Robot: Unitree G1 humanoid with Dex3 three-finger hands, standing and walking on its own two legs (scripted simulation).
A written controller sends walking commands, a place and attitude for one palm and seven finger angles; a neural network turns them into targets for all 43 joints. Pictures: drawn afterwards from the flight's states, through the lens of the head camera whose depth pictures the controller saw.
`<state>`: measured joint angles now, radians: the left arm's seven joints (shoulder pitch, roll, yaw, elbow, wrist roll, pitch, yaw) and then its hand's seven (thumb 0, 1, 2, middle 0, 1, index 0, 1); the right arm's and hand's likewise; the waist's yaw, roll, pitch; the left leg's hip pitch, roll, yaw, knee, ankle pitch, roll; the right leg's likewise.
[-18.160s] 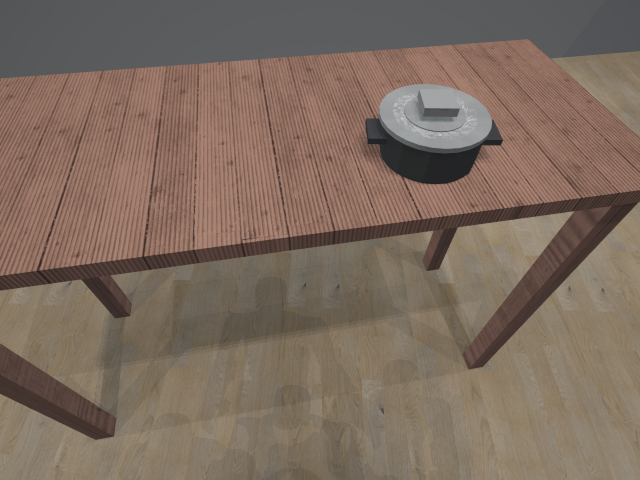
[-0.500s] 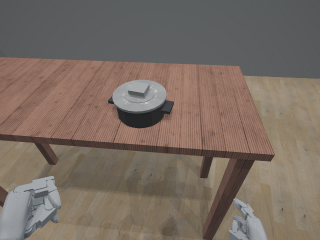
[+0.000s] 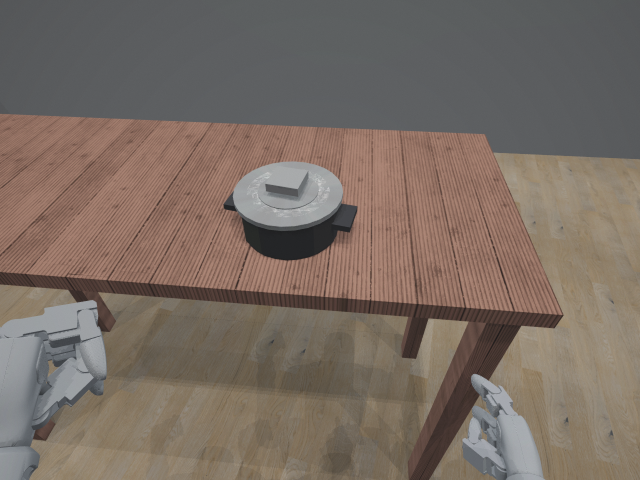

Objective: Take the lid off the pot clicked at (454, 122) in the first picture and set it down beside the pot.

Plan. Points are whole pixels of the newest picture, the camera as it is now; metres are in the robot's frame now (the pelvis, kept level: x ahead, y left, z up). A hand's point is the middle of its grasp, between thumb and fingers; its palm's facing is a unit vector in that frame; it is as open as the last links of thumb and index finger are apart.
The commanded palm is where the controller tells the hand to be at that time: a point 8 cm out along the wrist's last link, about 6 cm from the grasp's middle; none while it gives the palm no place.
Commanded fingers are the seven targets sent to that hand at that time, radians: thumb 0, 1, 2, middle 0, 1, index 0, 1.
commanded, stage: raise the hand higher, near the body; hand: left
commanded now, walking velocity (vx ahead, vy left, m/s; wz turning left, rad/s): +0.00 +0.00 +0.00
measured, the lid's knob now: (287, 180) +0.48 +0.12 +0.15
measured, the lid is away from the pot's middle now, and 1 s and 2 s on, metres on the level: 0.00 0.00 0.00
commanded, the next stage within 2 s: reach forward and open the fingers in 0.26 s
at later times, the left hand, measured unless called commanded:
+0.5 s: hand (89, 303) +0.19 +0.23 +0.22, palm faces +0.46 -0.50 -0.74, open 3.0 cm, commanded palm +0.14 +0.26 +0.24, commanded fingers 0.00 0.71 1.07 -1.26 -1.22 -1.26 -1.22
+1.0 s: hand (83, 289) +0.22 +0.27 +0.19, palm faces -0.01 +0.00 -1.00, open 5.1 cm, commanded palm +0.19 +0.26 +0.26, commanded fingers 0.00 -0.16 1.59 -1.02 -0.33 -1.02 -0.33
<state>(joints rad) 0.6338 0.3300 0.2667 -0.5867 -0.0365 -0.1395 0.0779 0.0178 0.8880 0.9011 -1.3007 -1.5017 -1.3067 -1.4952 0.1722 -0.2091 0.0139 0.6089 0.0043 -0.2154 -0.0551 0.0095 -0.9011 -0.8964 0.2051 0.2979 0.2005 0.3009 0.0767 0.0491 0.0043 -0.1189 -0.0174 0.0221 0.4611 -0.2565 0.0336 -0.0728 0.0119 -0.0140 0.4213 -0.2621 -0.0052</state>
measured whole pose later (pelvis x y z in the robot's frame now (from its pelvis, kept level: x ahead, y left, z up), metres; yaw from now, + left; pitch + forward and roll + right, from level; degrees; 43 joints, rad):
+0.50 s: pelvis -0.01 +0.00 +0.00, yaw +0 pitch -2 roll +0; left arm 0.43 0.47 0.31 -0.70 0.33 0.03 0.12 0.01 0.85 0.93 -1.30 -1.45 -1.31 -1.45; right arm 0.17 -0.25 0.03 0.57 -0.01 -0.04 -0.01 0.01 -0.90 -0.90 0.21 0.30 0.20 0.30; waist 0.09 0.07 0.00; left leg -0.20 -0.03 0.03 0.50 -0.26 0.04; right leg -0.17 0.00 -0.01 0.49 -0.28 0.00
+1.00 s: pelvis -0.03 -0.01 +0.00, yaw +2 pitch -2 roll +0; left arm 0.01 0.75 0.11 -0.31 0.70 0.17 -0.34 0.00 0.17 1.39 -1.13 -0.67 -1.14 -0.66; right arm 0.06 -0.29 0.05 0.57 0.06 0.05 -0.02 0.01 -0.90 -0.90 0.20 0.30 0.20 0.30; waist 0.09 0.13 0.00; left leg -0.22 -0.03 -0.01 0.46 -0.19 0.03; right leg -0.18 0.00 -0.05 0.45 -0.23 -0.01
